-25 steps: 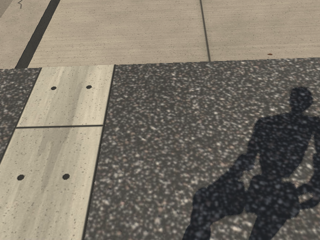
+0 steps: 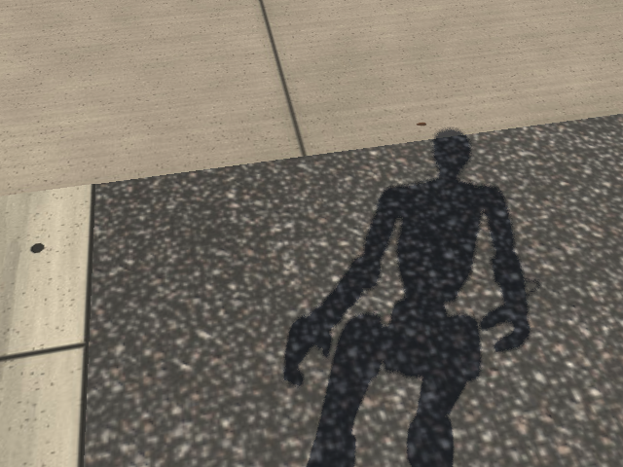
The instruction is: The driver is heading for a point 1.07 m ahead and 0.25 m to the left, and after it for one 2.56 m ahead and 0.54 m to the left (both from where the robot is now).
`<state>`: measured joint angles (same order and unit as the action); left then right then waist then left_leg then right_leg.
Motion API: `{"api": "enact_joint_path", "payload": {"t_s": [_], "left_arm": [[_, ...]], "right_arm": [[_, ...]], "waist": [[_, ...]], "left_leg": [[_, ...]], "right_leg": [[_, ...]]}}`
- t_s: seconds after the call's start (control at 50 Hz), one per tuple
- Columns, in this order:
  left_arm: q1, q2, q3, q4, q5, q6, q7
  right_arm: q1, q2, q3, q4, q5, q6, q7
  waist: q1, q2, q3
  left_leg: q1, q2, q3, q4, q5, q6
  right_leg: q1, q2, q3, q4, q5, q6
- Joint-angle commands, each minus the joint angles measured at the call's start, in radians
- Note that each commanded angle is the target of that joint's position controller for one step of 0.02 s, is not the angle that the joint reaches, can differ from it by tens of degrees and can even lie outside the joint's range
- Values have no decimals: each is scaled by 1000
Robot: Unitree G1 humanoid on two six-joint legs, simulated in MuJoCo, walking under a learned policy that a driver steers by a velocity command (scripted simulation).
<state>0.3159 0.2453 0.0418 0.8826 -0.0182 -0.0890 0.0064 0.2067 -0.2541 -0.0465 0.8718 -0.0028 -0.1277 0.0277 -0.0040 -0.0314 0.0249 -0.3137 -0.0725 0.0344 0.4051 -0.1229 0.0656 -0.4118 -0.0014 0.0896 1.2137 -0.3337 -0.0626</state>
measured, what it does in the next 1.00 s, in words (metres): walks ahead, turning left: right foot, then left foot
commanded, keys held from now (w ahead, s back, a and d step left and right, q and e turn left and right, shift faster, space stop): w+q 0.92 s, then w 0.02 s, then w+e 0.06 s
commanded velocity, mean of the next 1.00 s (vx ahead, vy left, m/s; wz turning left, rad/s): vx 0.50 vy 0.00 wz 0.42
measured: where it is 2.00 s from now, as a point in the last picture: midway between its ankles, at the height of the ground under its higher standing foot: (213, 268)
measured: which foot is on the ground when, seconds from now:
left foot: down 0.00-0.34, up 0.36-0.86, down 0.88-1.00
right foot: up 0.00-0.32, down 0.34-0.86, up 0.88-1.00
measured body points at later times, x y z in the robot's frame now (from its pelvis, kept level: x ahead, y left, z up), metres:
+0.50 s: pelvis +0.27 -0.05 +0.01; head +0.29 -0.06 +0.45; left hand +0.33 +0.24 -0.09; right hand +0.39 -0.31 -0.13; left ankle +0.20 +0.09 -0.65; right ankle +0.31 -0.14 -0.74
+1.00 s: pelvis +0.49 +0.09 -0.01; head +0.52 +0.12 +0.44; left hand +0.43 +0.38 -0.13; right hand +0.75 -0.06 -0.10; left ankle +0.50 +0.18 -0.74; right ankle +0.48 -0.10 -0.64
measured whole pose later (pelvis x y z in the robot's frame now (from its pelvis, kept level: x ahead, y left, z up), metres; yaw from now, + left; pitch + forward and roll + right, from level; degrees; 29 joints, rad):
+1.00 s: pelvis +0.49 +0.09 -0.01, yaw +31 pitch +2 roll +0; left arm 0.24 0.29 0.05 0.82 -0.02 -0.12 0.00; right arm 0.19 -0.28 -0.07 0.68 0.01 -0.05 0.04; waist 0.02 -0.01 0.05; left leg -0.38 -0.08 0.03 0.54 -0.19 0.09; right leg -0.42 -0.09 0.01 1.22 -0.38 0.00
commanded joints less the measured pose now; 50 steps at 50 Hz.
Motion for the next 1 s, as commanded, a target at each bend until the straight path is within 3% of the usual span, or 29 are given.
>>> {"api": "enact_joint_path", "payload": {"t_s": [0.02,0.1,0.16,0.22,0.28,0.32,0.34,0.36,0.38,0.4,0.42,0.44,0.48,0.56,0.66,0.76,0.78,0.82,0.84,0.86,0.88,0.9,0.92,0.94,0.96,0.98,1.0], "left_arm": [[23,58,19,-73,12,-12,4],[-127,36,5,-137,28,-15,9],[-240,36,-2,-161,18,-24,1],[-326,57,0,-188,5,-33,-10],[-326,107,17,-203,0,-46,-17],[-174,154,43,-164,6,-52,-9],[-7,216,62,-142,20,-55,0],[95,305,86,-123,31,-40,1],[97,228,70,-121,29,-36,-5],[38,151,49,-135,22,-39,-7],[-30,120,37,-143,20,-38,-10],[-83,91,30,-141,20,-35,-14],[-118,82,29,-128,27,-38,-17],[-86,123,48,-90,28,-48,-10],[-60,167,58,-67,24,-33,2],[13,205,67,-35,4,-5,5],[16,213,69,-32,1,2,5],[2,245,77,-38,-5,15,11],[-4,259,81,-41,-6,23,15],[-16,254,77,-48,-9,29,20],[-2,213,60,-72,15,21,21],[89,66,12,-134,40,-13,2],[-41,158,28,-149,1,-54,-12],[-109,188,37,-170,-31,-66,-16],[-93,172,31,-154,-20,-66,-9],[-80,170,36,-133,1,-56,-3],[-45,170,40,-121,4,-39,-6]], "right_arm": [[35,-68,-6,-29,-2,-9,5],[100,-132,-21,-11,16,4,-16],[145,-153,-26,-3,24,17,-27],[210,-153,-25,14,33,29,-30],[203,-166,-32,8,35,43,-38],[181,-143,-26,-10,28,50,-42],[153,-86,-7,-41,14,48,-38],[261,12,21,-73,25,31,-38],[280,-62,7,-69,48,26,-39],[211,-137,-16,-74,54,31,-41],[168,-134,-21,-80,46,40,-42],[143,-120,-24,-87,36,48,-42],[136,-82,-26,-102,33,69,-33],[78,-58,-26,-150,27,88,-23],[-76,-46,-17,-212,24,81,5],[-221,-48,-12,-294,28,81,34],[-229,-55,-15,-306,29,82,39],[-186,-85,-31,-315,26,87,42],[-97,-116,-49,-299,26,90,40],[71,-168,-82,-254,28,92,30],[230,-259,-118,-218,28,102,5],[180,-361,-122,-233,29,91,2],[226,-268,-97,-250,22,79,6],[191,-209,-79,-233,14,67,9],[119,-167,-64,-237,18,63,9],[45,-124,-50,-249,14,61,8],[11,-99,-40,-256,2,57,7]], "waist": [[21,89,-51],[-3,73,-3],[-36,91,5],[-64,110,7],[-30,130,0],[51,125,-67],[128,42,-191],[100,-245,-331],[96,-260,-325],[94,-145,-198],[68,-75,-131],[44,-56,-77],[9,-85,-31],[2,-32,-9],[47,-18,23],[88,-17,69],[81,-23,67],[35,-63,13],[-20,-76,-44],[-111,-54,-131],[-170,68,-224],[-30,305,-326],[-122,176,-398],[-113,133,-252],[-60,52,-179],[-20,41,-129],[13,70,-118]], "left_leg": [[162,266,-336,-248,80,191],[109,250,-274,-286,118,203],[79,211,-223,-263,113,162],[104,230,-260,-219,71,150],[155,263,-337,-143,0,120],[117,206,-324,12,56,80],[-9,132,-258,286,-22,42],[-339,2,-118,612,-352,-13],[-478,53,-174,805,-447,-17],[-511,95,-193,866,-360,-13],[-479,133,-171,859,-275,-20],[-451,158,-164,819,-218,-28],[-383,193,-147,775,-154,-36],[-431,200,-150,692,-40,-53],[-410,188,-91,421,165,-45],[-422,168,-15,281,90,-7],[-403,155,5,265,43,8],[-273,90,67,252,-60,47],[-147,43,94,237,-93,72],[95,-4,98,166,-31,110],[417,126,-125,140,-17,171],[716,376,-713,24,-187,355],[725,412,-847,-106,-252,350],[619,388,-680,-112,-141,296],[458,351,-532,-106,-21,256],[319,311,-420,-116,97,227],[235,286,-358,-141,165,214]], "right_leg": [[-181,-107,10,-54,56,8],[-220,-110,-32,-334,176,58],[-131,-60,-53,-556,339,78],[-71,-27,-49,-653,380,88],[10,-21,-28,-738,312,66],[227,-30,-35,-784,246,26],[467,-180,99,-779,202,-35],[787,-414,471,-841,89,-173],[766,-447,651,-909,-63,-206],[646,-409,514,-921,-52,-164],[523,-360,370,-939,42,-134],[429,-315,271,-974,120,-120],[313,-265,130,-1033,216,-105],[308,-268,-16,-1068,407,-131],[340,-252,-164,-1075,426,-105],[467,-295,-228,-1026,456,-80],[490,-301,-243,-996,522,-70],[506,-298,-281,-868,850,-50],[496,-286,-301,-731,1003,-39],[411,-250,-328,-516,1013,-10],[137,-204,-326,-195,665,39],[-301,2,-194,132,-250,88],[-400,-7,3,213,-243,67],[-457,-52,-8,180,-136,45],[-399,-104,-20,95,-45,38],[-322,-141,-26,23,5,45],[-248,-166,-18,-10,40,48]]}}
